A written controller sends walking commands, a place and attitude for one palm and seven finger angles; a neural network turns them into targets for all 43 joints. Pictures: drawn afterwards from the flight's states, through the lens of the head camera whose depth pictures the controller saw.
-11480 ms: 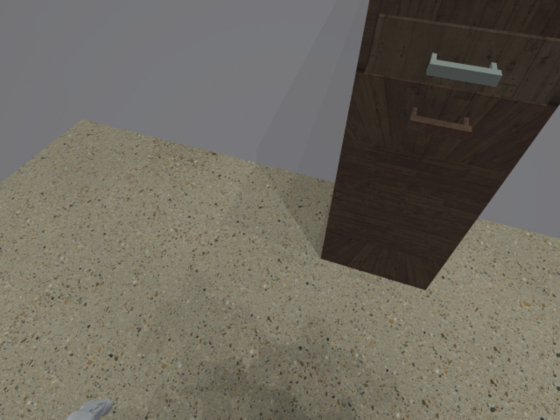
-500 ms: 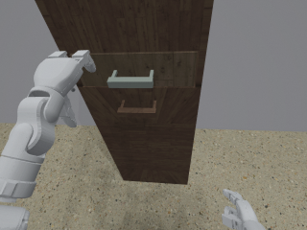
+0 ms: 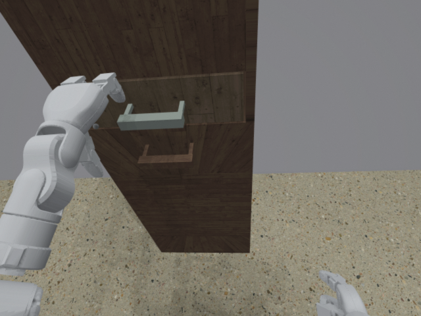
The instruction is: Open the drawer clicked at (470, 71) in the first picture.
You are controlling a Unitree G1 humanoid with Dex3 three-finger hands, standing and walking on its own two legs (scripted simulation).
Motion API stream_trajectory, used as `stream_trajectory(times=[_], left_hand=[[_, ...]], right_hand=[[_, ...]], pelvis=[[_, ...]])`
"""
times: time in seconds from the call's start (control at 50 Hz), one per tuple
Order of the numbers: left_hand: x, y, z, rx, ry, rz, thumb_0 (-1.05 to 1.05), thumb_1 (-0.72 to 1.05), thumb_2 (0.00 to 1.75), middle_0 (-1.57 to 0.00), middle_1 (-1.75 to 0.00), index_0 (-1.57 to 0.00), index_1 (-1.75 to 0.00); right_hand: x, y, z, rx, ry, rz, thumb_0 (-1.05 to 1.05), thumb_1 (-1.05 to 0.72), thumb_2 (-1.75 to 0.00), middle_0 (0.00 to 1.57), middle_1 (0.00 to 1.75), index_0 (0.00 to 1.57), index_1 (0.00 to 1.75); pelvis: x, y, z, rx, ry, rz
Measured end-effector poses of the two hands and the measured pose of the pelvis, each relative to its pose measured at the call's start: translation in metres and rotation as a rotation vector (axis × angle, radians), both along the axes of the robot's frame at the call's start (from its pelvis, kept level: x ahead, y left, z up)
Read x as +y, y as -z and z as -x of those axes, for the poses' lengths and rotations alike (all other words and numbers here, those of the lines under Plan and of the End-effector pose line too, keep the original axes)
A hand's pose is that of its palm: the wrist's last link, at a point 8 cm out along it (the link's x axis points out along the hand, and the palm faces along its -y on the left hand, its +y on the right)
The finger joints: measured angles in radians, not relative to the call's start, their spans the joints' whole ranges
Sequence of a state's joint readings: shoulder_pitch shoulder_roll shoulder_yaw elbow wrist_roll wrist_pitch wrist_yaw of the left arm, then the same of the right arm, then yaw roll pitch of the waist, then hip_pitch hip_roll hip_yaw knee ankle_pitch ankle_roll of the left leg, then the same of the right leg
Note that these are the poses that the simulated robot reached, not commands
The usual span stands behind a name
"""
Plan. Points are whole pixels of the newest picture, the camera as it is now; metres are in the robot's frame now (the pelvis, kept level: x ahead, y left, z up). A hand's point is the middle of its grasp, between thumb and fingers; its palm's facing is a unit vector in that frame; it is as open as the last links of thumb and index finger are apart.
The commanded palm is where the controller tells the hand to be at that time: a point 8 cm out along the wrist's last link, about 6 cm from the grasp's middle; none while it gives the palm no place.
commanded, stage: move the hooked fingers above the handle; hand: left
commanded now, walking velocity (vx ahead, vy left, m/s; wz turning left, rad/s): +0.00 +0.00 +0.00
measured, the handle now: (153, 114) +0.48 +0.18 +0.13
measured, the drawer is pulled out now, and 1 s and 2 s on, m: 0.00 0.00 0.00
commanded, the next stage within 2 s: lower the fingers behind the handle in 1.86 s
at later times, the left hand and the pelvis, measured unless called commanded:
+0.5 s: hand (122, 116) +0.41 +0.21 +0.18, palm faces +0.06 -0.03 -1.00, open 13.9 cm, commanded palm +0.39 +0.21 +0.25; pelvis +0.00 +0.01 +0.00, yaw +0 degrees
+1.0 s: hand (136, 106) +0.44 +0.18 +0.19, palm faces +0.07 -0.01 -1.00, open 13.8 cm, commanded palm +0.40 +0.19 +0.26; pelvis +0.01 +0.02 +0.00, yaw +1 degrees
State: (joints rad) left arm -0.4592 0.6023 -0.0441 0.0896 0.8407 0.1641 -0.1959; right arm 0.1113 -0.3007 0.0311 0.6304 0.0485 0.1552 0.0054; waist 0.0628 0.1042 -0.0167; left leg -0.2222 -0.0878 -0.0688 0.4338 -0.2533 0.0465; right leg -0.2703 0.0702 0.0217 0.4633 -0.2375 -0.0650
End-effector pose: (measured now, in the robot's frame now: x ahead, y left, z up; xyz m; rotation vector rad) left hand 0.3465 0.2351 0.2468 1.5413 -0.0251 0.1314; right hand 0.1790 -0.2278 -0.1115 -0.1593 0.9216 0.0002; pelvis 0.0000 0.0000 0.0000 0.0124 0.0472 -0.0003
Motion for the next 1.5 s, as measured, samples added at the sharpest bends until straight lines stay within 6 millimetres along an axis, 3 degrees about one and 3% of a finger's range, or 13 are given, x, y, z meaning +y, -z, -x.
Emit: stream_trajectory(times=[0.16, 0.28, 0.74, 1.12, 1.5], left_hand=[[-0.014, 0.007, -0.007, 0.013, 0.059, -0.001, 0.0, -0.5, 0.3, -0.32, -1.2, -0.32, -1.2], [-0.019, 0.003, -0.021, -0.007, 0.058, -0.007, 0.0, -0.5, 0.3, -0.32, -1.2, -0.32, -1.2], [-0.041, 0.012, -0.065, 0.013, 0.103, -0.011, 0.0, -0.49, 0.3, -0.36, -1.23, -0.32, -1.2], [-0.058, 0.001, -0.063, 0.001, 0.124, -0.019, 0.0, -0.49, 0.3, -0.35, -1.21, -0.32, -1.2], [-0.058, -0.002, -0.065, 0.015, 0.081, -0.022, 0.0, -0.49, 0.3, -0.34, -1.22, -0.32, -1.2]], right_hand=[[0.008, -0.006, -0.015, -0.035, -0.02, 0.002, 0.01, -0.91, -0.9, 0.2, 0.3, 0.2, 0.3], [0.016, -0.007, -0.015, -0.033, -0.019, -0.012, 0.01, -0.91, -0.9, 0.2, 0.3, 0.2, 0.3], [0.017, 0.012, 0.029, 0.114, 0.052, 0.002, 0.01, -0.91, -0.9, 0.2, 0.3, 0.2, 0.3], [0.028, 0.005, 0.011, 0.053, 0.031, -0.039, 0.01, -0.91, -0.9, 0.2, 0.3, 0.2, 0.3], [0.001, 0.004, 0.018, 0.059, 0.069, -0.006, 0.01, -0.91, -0.9, 0.2, 0.3, 0.2, 0.3]], pelvis=[[0.0, 0.0, -0.001, 0.004, -0.015, 0.002], [0.002, 0.0, -0.002, 0.01, -0.015, 0.003], [0.02, 0.0, -0.008, 0.04, -0.01, 0.006], [0.019, -0.001, -0.006, 0.025, -0.007, 0.002], [0.004, -0.001, -0.004, 0.022, 0.008, -0.004]])
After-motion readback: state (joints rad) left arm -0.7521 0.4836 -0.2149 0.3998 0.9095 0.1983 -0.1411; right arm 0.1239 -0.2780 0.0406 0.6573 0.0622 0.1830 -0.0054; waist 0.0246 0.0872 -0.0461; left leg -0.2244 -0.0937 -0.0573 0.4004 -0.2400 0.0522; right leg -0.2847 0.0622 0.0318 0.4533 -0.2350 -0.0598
